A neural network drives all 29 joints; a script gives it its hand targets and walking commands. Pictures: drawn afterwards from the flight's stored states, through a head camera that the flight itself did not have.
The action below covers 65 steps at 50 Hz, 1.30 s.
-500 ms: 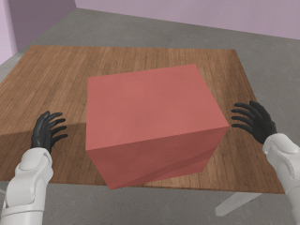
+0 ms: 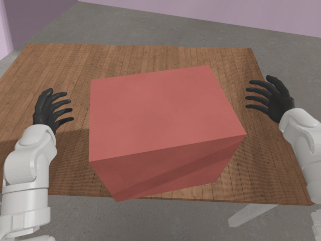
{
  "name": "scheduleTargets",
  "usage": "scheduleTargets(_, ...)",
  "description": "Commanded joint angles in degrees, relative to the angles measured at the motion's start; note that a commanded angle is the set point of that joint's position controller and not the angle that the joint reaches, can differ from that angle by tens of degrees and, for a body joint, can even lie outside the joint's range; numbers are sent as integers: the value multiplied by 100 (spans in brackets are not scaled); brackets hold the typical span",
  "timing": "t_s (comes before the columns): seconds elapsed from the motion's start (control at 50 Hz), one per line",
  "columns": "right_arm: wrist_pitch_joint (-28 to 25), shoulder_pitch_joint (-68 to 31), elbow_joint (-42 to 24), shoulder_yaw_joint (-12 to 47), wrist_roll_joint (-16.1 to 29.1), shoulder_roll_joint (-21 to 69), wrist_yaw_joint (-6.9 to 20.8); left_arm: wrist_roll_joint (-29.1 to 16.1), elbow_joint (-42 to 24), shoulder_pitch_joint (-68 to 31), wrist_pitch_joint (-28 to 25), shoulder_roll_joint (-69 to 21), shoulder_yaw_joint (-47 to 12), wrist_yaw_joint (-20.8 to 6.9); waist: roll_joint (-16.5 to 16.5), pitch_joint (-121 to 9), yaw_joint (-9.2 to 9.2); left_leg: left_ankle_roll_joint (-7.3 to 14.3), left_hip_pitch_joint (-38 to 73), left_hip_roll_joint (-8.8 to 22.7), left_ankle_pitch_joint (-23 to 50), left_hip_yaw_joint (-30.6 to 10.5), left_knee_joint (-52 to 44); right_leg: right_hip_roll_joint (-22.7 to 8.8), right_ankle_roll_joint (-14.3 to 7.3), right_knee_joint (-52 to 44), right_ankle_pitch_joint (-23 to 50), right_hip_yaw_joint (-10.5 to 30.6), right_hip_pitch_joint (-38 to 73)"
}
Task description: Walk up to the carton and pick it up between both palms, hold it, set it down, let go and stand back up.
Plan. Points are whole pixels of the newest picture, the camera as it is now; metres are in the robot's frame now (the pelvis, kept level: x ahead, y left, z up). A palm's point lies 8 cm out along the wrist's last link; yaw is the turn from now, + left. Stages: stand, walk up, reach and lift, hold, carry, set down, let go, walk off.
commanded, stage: reach and lift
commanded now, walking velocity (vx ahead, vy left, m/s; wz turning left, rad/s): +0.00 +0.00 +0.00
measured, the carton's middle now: (160, 136) +0.39 +0.05 +0.00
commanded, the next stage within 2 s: none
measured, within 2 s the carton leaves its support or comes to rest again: neither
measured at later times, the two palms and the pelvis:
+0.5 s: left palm (53, 130) +0.33 +0.30 +0.09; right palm (264, 107) +0.44 -0.20 +0.10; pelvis -0.01 +0.01 +0.00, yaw +1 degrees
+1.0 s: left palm (66, 145) +0.33 +0.29 +0.03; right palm (249, 120) +0.44 -0.19 +0.04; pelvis -0.02 +0.01 -0.02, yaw +1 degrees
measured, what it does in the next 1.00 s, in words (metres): stands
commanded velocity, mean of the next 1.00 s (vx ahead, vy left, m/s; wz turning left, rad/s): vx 0.00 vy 0.00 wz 0.00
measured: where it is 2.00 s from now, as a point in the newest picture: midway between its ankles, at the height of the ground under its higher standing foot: outside the picture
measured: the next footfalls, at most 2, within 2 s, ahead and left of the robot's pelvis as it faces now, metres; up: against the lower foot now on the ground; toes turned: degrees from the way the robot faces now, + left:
none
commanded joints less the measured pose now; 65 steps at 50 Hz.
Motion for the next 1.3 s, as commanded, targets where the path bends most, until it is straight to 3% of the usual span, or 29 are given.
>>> scheduleTargets(0.0,-378,-2702,-1238,-651,130,-1462,-57,-54,-1414,-2051,-341,1353,330,-9,-331,-3429,54,62,1569,-393,2077,51,261,105,169,184,2671,55,1131)
scheduleTargets(0.04,-344,-2832,-1071,-642,99,-1661,-104,-60,-1271,-2262,-268,1433,329,-2,-429,-3590,-43,55,1646,-404,2347,-47,336,105,224,267,3015,29,1182)
scheduleTargets(0.12,-187,-3318,-96,-605,50,-1617,-65,-200,-463,-2966,-187,1385,35,-10,-314,-3212,-164,70,1469,-334,1672,-71,312,99,164,135,1955,59,567)
scheduleTargets(0.16,-186,-3406,203,-476,6,-1406,20,-91,-309,-3057,-259,1276,-8,11,-184,-3179,-25,61,1322,-317,1311,17,207,82,128,87,1454,33,627)
scheduleTargets(0.18,-255,-3336,-26,-490,28,-1420,42,-88,-692,-2919,-270,1236,-37,43,-84,-3557,46,69,1475,-333,1606,-2,279,87,140,114,1714,59,700)
scheduleTargets(0.2,-307,-3386,137,-527,0,-1429,58,-98,-459,-2907,-283,1168,-96,53,-35,-3577,-19,25,1466,-310,1828,-30,351,133,96,165,1755,-1,674)
scheduleTargets(0.24,-428,-3525,99,-323,81,-1523,79,34,-323,-2814,-316,1210,-21,63,-117,-3709,187,-32,1474,-341,2311,10,481,175,159,261,2250,-69,922)
scheduleTargets(0.3,-528,-3271,277,-201,92,-1448,56,102,-289,-2471,-381,1155,38,-17,-292,-3397,105,-44,1476,-349,2543,-89,522,203,208,311,2662,-102,1032)
scheduleTargets(0.32,-533,-3229,794,-233,-21,-1104,50,132,296,-2509,-452,947,-74,-65,-307,-2863,-76,8,1229,-357,2099,-106,471,181,178,251,2194,-126,788)
scheduleTargets(0.4,-834,-3337,268,-344,-209,-1244,105,192,-342,-2545,-814,1033,29,21,-210,-3546,225,-32,1364,-406,2130,11,390,203,211,251,2203,-82,1014)
scheduleTargets(0.42,-886,-3353,798,-391,-288,-1054,111,161,373,-2592,-927,936,-77,-4,-225,-3040,84,-17,1041,-390,1803,-7,412,192,219,251,1802,-119,740)
scheduleTargets(0.46,-1112,-3283,514,-475,-485,-947,121,97,70,-2690,-1283,889,-201,-4,-249,-3496,103,-2,998,-399,1831,14,440,149,197,305,1982,-159,886)
scheduleTargets(0.52,-1421,-3431,571,-469,-639,-844,91,11,631,-2778,-1777,997,-310,6,-357,-3551,171,63,639,-386,1434,54,486,88,195,344,1742,-102,805)
scheduleTargets(0.54,-1530,-3498,401,-519,-663,-936,93,23,391,-2966,-1933,1036,-313,39,-277,-3934,290,41,664,-418,1510,119,441,96,236,409,1774,-106,920)
scheduleTargets(0.6,-1746,-3456,743,-583,-754,-1045,91,-78,830,-3086,-2272,972,-477,77,-172,-4174,109,-20,755,-372,1697,35,650,181,194,514,1618,-236,563)
scheduleTargets(0.62,-1888,-3365,494,-504,-726,-1118,96,-119,542,-2883,-2400,884,-548,104,-241,-4541,187,-67,1027,-329,2052,39,735,218,182,462,1846,-323,579)
scheduleTargets(0.66,-2071,-3388,707,-544,-717,-1105,78,-161,904,-2897,-2609,786,-654,143,-223,-4532,147,-110,1166,-274,2238,23,852,269,160,465,1702,-383,152)
scheduleTargets(0.72,-2163,-3326,1459,-363,-741,-1178,135,-164,1688,-3032,-2844,732,-847,136,-420,-4054,35,-93,929,-231,1766,6,795,267,131,400,1258,-377,-141)
scheduleTargets(0.76,-2164,-3389,2115,-228,-588,-1196,197,-193,2196,-3108,-2970,668,-974,119,-316,-3797,8,-47,756,-166,1250,-60,712,256,96,410,731,-378,-451)
scheduleTargets(0.84,-2516,-3569,2610,318,-387,-860,290,-286,3113,-3127,-3515,599,-1181,109,-585,-3692,323,72,117,-157,746,28,730,158,134,587,239,-339,-493)
scheduleTargets(0.9,-2863,-3678,2227,441,-91,-975,277,-252,2513,-3146,-3815,706,-1125,173,-282,-4610,448,-62,529,-158,1779,51,987,243,125,794,1035,-390,-331)
scheduleTargets(0.94,-2978,-3471,2407,614,26,-925,182,-139,2665,-2929,-3906,836,-920,149,-368,-4525,427,-63,472,-188,2166,59,1134,245,206,896,1665,-374,-167)
scheduleTargets(0.96,-3036,-3582,2301,549,62,-1108,162,-116,2303,-3182,-3906,858,-920,152,-221,-4780,338,-130,571,-227,2297,68,1104,295,213,923,1839,-367,57)
scheduleTargets(1.04,-2959,-3647,2776,752,160,-899,153,-140,2748,-3302,-3909,817,-938,112,-289,-4268,391,-25,240,-199,1682,71,1026,266,237,862,1372,-323,-330)
scheduleTargets(1.12,-3081,-3737,2430,637,48,-817,113,-191,2585,-3349,-4109,777,-963,157,-251,-4629,403,-70,128,-204,1739,85,1117,275,214,947,1313,-387,-279)
scheduleTargets(1.16,-3099,-3843,2094,746,12,-717,30,-262,2782,-3219,-4123,775,-911,135,-570,-4777,417,-6,-87,-219,1728,127,1158,242,272,992,1747,-385,13)
scheduleTargets(1.18,-3054,-3723,2512,809,-44,-630,-32,-222,3444,-3058,-4141,798,-877,88,-762,-4373,414,79,-524,-270,1412,154,1148,151,355,1079,1805,-286,95)
scheduleTargets(1.2,-3021,-3887,2316,826,-145,-477,-92,-192,3371,-3235,-4184,849,-845,23,-895,-4461,488,118,-793,-276,1289,150,1019,77,419,1137,2048,-201,419)
scheduleTargets(1.28,-3160,-3571,2281,794,-182,-365,-260,-91,3258,-2976,-4356,770,-760,-86,-804,-4711,309,116,-787,-341,1709,179,1057,75,500,1318,2819,-171,901)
